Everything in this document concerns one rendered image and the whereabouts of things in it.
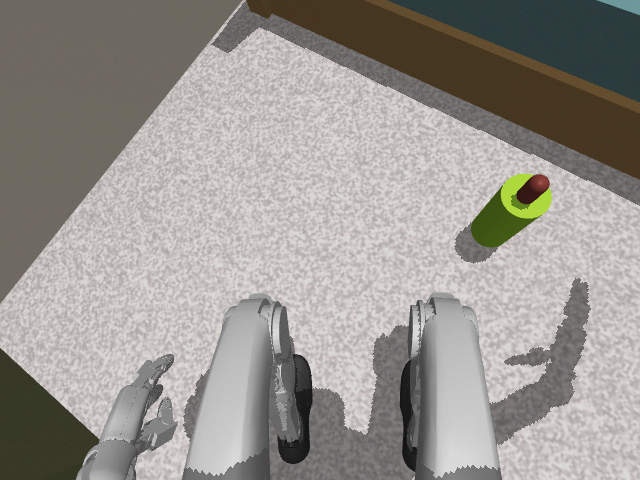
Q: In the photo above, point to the left robot hand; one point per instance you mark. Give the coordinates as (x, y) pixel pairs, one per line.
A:
(126, 417)

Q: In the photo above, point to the left robot arm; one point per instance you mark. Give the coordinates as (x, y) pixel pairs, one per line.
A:
(110, 460)

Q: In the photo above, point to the bed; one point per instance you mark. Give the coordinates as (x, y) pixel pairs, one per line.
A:
(568, 70)

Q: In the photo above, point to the left robot foot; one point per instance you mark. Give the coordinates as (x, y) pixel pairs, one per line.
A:
(296, 451)

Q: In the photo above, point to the bottle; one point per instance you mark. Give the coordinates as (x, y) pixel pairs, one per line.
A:
(522, 199)

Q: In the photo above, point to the right robot foot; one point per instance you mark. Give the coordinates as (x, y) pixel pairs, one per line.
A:
(409, 453)

